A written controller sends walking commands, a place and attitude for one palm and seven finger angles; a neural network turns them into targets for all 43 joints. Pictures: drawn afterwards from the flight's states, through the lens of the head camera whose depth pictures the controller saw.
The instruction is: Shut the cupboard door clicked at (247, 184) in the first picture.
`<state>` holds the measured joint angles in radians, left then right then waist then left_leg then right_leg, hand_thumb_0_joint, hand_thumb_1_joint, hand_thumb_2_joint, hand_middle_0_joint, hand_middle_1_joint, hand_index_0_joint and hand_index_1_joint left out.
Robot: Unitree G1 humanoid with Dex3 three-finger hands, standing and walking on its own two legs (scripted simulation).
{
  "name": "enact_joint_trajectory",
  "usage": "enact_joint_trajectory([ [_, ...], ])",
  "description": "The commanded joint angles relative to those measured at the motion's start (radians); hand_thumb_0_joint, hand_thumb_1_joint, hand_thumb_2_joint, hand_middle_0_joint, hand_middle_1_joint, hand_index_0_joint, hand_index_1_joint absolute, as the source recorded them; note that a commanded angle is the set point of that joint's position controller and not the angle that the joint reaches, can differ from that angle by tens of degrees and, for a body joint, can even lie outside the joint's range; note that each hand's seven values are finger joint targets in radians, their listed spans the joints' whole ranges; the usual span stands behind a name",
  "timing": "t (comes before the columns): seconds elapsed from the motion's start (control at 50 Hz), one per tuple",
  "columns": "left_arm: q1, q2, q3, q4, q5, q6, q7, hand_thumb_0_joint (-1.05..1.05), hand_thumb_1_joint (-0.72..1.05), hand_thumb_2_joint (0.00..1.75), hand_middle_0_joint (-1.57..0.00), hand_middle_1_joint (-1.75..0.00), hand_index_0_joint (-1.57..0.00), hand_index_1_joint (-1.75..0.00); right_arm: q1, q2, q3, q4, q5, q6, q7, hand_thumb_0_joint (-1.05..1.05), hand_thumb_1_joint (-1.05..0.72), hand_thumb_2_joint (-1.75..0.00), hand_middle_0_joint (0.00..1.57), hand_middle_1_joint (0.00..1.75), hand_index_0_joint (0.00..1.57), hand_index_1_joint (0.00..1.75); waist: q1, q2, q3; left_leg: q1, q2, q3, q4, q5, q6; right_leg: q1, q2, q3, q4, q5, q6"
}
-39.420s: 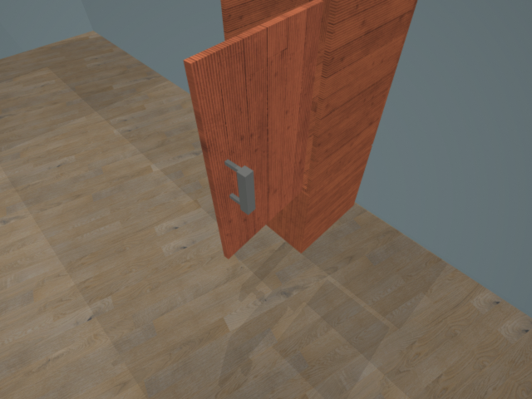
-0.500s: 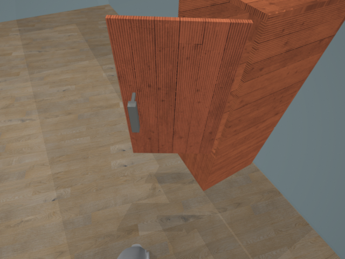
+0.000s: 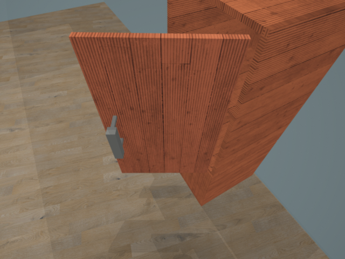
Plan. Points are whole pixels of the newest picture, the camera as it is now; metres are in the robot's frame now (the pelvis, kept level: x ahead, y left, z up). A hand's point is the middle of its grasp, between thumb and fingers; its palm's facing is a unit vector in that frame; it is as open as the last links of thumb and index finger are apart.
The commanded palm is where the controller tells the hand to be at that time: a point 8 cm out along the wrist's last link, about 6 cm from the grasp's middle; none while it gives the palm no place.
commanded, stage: come to a stop and stand still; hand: left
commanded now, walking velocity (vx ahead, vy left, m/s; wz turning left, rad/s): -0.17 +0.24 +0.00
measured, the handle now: (117, 137) +0.43 +0.19 -0.03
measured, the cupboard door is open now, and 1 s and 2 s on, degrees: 61 61 61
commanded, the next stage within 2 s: look again from close up in 0.96 s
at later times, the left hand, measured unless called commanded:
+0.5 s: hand out of the picture +0.01 +0.27 -0.16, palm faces +0.05 -0.96 -0.29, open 7.4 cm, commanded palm none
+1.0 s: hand out of the picture -0.03 +0.27 -0.15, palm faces -0.03 -0.97 -0.23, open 7.3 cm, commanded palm none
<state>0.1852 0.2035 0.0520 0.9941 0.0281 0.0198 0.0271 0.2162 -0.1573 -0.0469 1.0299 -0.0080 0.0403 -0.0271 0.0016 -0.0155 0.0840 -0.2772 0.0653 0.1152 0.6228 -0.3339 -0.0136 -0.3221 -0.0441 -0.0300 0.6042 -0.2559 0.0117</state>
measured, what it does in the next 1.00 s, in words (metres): steps to the left: left foot, then right foot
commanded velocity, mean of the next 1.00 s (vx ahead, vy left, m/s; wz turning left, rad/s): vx -0.01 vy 0.03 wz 0.00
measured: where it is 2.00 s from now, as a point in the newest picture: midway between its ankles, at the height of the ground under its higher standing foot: outside the picture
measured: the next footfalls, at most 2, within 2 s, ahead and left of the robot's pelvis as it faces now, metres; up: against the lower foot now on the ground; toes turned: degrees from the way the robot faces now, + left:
left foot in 0.36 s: -0.02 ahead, +0.15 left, +0.00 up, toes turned +2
right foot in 0.56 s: +0.03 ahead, -0.05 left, +0.00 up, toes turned -1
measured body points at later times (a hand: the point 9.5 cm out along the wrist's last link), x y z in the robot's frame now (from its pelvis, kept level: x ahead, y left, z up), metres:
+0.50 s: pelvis -0.03 +0.06 +0.00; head -0.05 +0.05 +0.45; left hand +0.00 +0.32 -0.14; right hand +0.07 -0.18 -0.14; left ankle -0.06 +0.14 -0.73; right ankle -0.01 -0.08 -0.71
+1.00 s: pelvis -0.05 +0.09 +0.01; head -0.04 +0.07 +0.46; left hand -0.02 +0.32 -0.14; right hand -0.09 -0.14 -0.15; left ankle -0.06 +0.14 -0.73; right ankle -0.01 -0.05 -0.73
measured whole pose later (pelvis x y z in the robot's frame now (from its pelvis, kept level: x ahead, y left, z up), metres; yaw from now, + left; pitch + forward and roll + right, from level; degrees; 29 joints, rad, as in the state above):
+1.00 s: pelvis -0.05 +0.09 +0.01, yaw -1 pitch -1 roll +1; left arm 0.28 0.15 -0.01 1.04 0.02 0.02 0.03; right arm 0.37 -0.19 0.01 1.05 -0.01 0.00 -0.02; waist -0.01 0.02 0.03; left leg -0.15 -0.08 0.13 0.39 -0.24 0.10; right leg -0.28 -0.05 0.01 0.48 -0.19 0.01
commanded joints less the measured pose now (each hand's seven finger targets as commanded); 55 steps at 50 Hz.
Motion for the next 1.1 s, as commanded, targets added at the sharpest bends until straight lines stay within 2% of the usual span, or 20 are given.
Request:
enact_joint_trajectory([
  [0.0, 0.083, 0.183, 0.027, -0.034, 0.007, -0.015, 0.009, 0.00, 0.90, 0.90, -0.20, -0.30, -0.20, -0.30, 0.046, -0.074, -0.031, -0.072, 0.004, 0.020, -0.002, 0.00, -0.90, -0.90, 0.20, 0.30, 0.20, 0.30, 0.011, -0.124, -0.108, -0.092, -0.069, -0.119, 0.433, -0.299, -0.001, 0.074, -0.348, 0.311, -0.260, 0.691, -0.239],
  [0.04, 0.050, 0.164, 0.028, -0.043, 0.002, -0.015, 0.017, 0.00, 0.90, 0.90, -0.20, -0.30, -0.20, -0.30, 0.033, -0.112, -0.033, -0.070, 0.000, 0.020, -0.002, 0.00, -0.90, -0.90, 0.20, 0.30, 0.20, 0.30, 0.009, -0.187, -0.121, -0.192, -0.062, -0.156, 0.557, -0.235, -0.017, 0.161, -0.308, 0.273, -0.209, 0.782, -0.229],
  [0.08, 0.056, 0.157, 0.032, -0.051, -0.002, -0.018, 0.024, 0.00, 0.90, 0.90, -0.20, -0.30, -0.20, -0.30, 0.017, -0.126, -0.030, -0.080, 0.000, 0.015, 0.004, 0.00, -0.90, -0.90, 0.20, 0.30, 0.20, 0.30, 0.019, -0.163, -0.169, -0.224, -0.057, -0.168, 0.559, -0.187, -0.030, 0.233, -0.296, 0.228, -0.185, 0.829, -0.219],
  [0.22, 0.087, 0.180, 0.042, -0.055, 0.012, -0.015, 0.025, 0.00, 0.90, 0.90, -0.20, -0.30, -0.20, -0.30, -0.032, -0.110, -0.012, -0.109, 0.005, 0.002, 0.016, 0.00, -0.90, -0.90, 0.20, 0.30, 0.20, 0.30, 0.054, -0.203, -0.211, -0.130, -0.069, -0.114, 0.210, -0.182, -0.044, 0.293, -0.268, 0.213, -0.199, 0.670, -0.207],
  [0.26, 0.058, 0.184, 0.042, -0.054, 0.012, -0.012, 0.020, 0.00, 0.90, 0.90, -0.20, -0.30, -0.20, -0.30, 0.018, -0.101, -0.010, -0.091, 0.008, -0.005, 0.016, 0.00, -0.90, -0.90, 0.20, 0.30, 0.20, 0.30, 0.028, -0.215, -0.203, -0.045, -0.071, -0.085, 0.026, -0.115, -0.037, 0.246, -0.245, 0.198, -0.188, 0.561, -0.183],
  [0.28, 0.071, 0.218, 0.030, -0.075, 0.006, -0.031, 0.068, 0.00, 0.90, 0.90, -0.20, -0.30, -0.20, -0.30, 0.062, -0.151, -0.028, -0.158, 0.016, -0.039, 0.013, 0.00, -0.90, -0.90, 0.20, 0.30, 0.20, 0.30, -0.043, -0.022, -0.391, 0.026, -0.098, -0.036, -0.073, -0.059, -0.051, 0.386, -0.256, 0.247, -0.010, 0.976, -0.139],
  [0.3, 0.074, 0.216, 0.022, -0.112, -0.007, -0.020, 0.059, 0.00, 0.90, 0.90, -0.20, -0.30, -0.20, -0.30, 0.069, -0.122, -0.022, -0.178, 0.009, -0.045, 0.011, 0.00, -0.90, -0.90, 0.20, 0.30, 0.20, 0.30, -0.026, 0.058, -0.368, 0.067, -0.079, -0.058, -0.231, 0.086, -0.012, 0.310, -0.191, 0.141, 0.076, 0.696, -0.101],
  [0.34, 0.059, 0.110, -0.006, -0.099, -0.018, 0.003, 0.038, 0.00, 0.90, 0.90, -0.20, -0.30, -0.20, -0.30, 0.048, -0.198, -0.028, -0.192, -0.008, -0.044, 0.006, 0.00, -0.90, -0.90, 0.20, 0.30, 0.20, 0.30, -0.015, 0.310, -0.235, 0.162, 0.115, -0.204, -0.242, 0.488, 0.052, 0.019, -0.033, -0.021, 0.101, 0.030, -0.024],
  [0.36, 0.055, 0.091, -0.015, -0.112, -0.012, 0.020, 0.032, 0.00, 0.90, 0.90, -0.20, -0.30, -0.20, -0.30, 0.025, -0.209, -0.024, -0.226, -0.020, -0.035, 0.006, 0.00, -0.90, -0.90, 0.20, 0.30, 0.20, 0.30, -0.004, 0.333, -0.154, 0.127, 0.197, -0.243, -0.237, 0.600, 0.114, -0.083, 0.002, -0.025, 0.167, -0.238, -0.015],
  [0.38, 0.046, 0.072, -0.011, -0.124, -0.011, 0.027, 0.028, 0.00, 0.90, 0.90, -0.20, -0.30, -0.20, -0.30, 0.014, -0.208, -0.020, -0.238, -0.028, -0.026, 0.005, 0.00, -0.90, -0.90, 0.20, 0.30, 0.20, 0.30, -0.003, 0.215, -0.068, 0.044, 0.202, -0.213, -0.239, 0.569, 0.153, -0.095, 0.013, -0.021, 0.227, -0.255, -0.018],
  [0.4, 0.010, 0.070, -0.019, -0.110, -0.002, 0.034, 0.027, 0.00, 0.90, 0.90, -0.20, -0.30, -0.20, -0.30, 0.019, -0.176, -0.008, -0.227, -0.024, -0.036, 0.000, 0.00, -0.90, -0.90, 0.20, 0.30, 0.20, 0.30, -0.017, 0.299, 0.006, -0.065, 0.169, -0.254, -0.282, 0.540, 0.137, -0.071, 0.017, 0.014, 0.273, -0.267, -0.015],
  [0.46, 0.085, 0.073, -0.019, -0.089, -0.007, 0.024, 0.007, 0.00, 0.90, 0.90, -0.20, -0.30, -0.20, -0.30, -0.066, -0.164, 0.008, -0.247, -0.023, -0.033, 0.007, 0.00, -0.90, -0.90, 0.20, 0.30, 0.20, 0.30, 0.041, 0.185, 0.107, -0.201, 0.131, -0.203, -0.292, 0.283, 0.153, -0.012, 0.010, 0.018, 0.232, -0.144, -0.025],
  [0.5, 0.140, 0.066, -0.020, -0.070, -0.006, 0.007, 0.002, 0.00, 0.90, 0.90, -0.20, -0.30, -0.20, -0.30, -0.042, -0.168, 0.011, -0.243, -0.017, -0.037, 0.006, 0.00, -0.90, -0.90, 0.20, 0.30, 0.20, 0.30, 0.053, 0.042, 0.069, -0.147, 0.108, -0.210, -0.254, 0.139, 0.127, 0.055, 0.013, 0.029, 0.002, -0.035, -0.028],
  [0.54, 0.124, 0.103, -0.028, -0.076, -0.003, -0.021, 0.004, 0.00, 0.90, 0.90, -0.20, -0.30, -0.20, -0.30, 0.018, -0.138, 0.017, -0.228, -0.002, -0.039, 0.005, 0.00, -0.90, -0.90, 0.20, 0.30, 0.20, 0.30, 0.008, -0.119, 0.021, -0.063, 0.013, -0.166, -0.189, -0.027, 0.071, 0.009, -0.078, 0.220, -0.200, -0.034, -0.077],
  [0.56, 0.107, 0.128, -0.027, -0.087, -0.005, -0.028, 0.004, 0.00, 0.90, 0.90, -0.20, -0.30, -0.20, -0.30, 0.060, -0.121, 0.020, -0.214, -0.002, -0.038, 0.006, 0.00, -0.90, -0.90, 0.20, 0.30, 0.20, 0.30, -0.020, -0.110, -0.007, 0.007, -0.026, -0.133, -0.170, -0.032, 0.059, -0.029, -0.139, 0.274, -0.237, -0.036, -0.120],
  [0.58, 0.080, 0.143, -0.027, -0.094, -0.006, -0.026, 0.002, 0.00, 0.90, 0.90, -0.20, -0.30, -0.20, -0.30, 0.095, -0.118, 0.019, -0.194, -0.004, -0.039, 0.009, 0.00, -0.90, -0.90, 0.20, 0.30, 0.20, 0.30, -0.046, -0.084, -0.040, 0.093, -0.044, -0.140, -0.188, -0.054, 0.054, -0.107, -0.131, 0.273, -0.246, -0.176, -0.131],
  [0.62, 0.050, 0.120, -0.025, -0.103, -0.008, -0.026, 0.004, 0.00, 0.90, 0.90, -0.20, -0.30, -0.20, -0.30, 0.127, -0.132, 0.014, -0.170, -0.009, -0.042, 0.011, 0.00, -0.90, -0.90, 0.20, 0.30, 0.20, 0.30, -0.048, -0.180, -0.050, 0.113, -0.007, -0.152, -0.211, -0.012, 0.066, -0.103, -0.072, 0.207, -0.234, -0.210, -0.093],
  [0.76, 0.122, 0.080, -0.034, -0.061, -0.006, -0.018, 0.004, 0.00, 0.90, 0.90, -0.20, -0.30, -0.20, -0.30, 0.080, -0.139, 0.030, -0.129, -0.010, -0.071, 0.005, 0.00, -0.90, -0.90, 0.20, 0.30, 0.20, 0.30, 0.014, 0.094, -0.021, -0.022, 0.061, -0.239, -0.415, -0.042, 0.079, 0.066, -0.019, 0.095, -0.130, 0.006, -0.062],
  [0.9, 0.124, 0.055, -0.042, -0.011, -0.009, -0.017, 0.005, 0.00, 0.90, 0.90, -0.20, -0.30, -0.20, -0.30, 0.130, -0.133, 0.040, -0.062, -0.008, -0.071, -0.001, 0.00, -0.90, -0.90, 0.20, 0.30, 0.20, 0.30, 0.009, 0.030, 0.000, -0.009, 0.065, -0.238, -0.429, -0.032, 0.071, 0.075, -0.031, 0.094, -0.149, 0.019, -0.061],
  [1.08, 0.126, 0.037, -0.049, 0.036, -0.015, -0.027, 0.009, 0.00, 0.90, 0.90, -0.20, -0.30, -0.20, -0.30, 0.163, -0.110, 0.049, 0.001, -0.004, -0.080, -0.007, 0.00, -0.90, -0.90, 0.20, 0.30, 0.20, 0.30, 0.000, 0.010, -0.033, 0.075, 0.053, -0.183, -0.364, 0.194, 0.070, 0.103, -0.050, 0.106, -0.172, 0.112, -0.056],
])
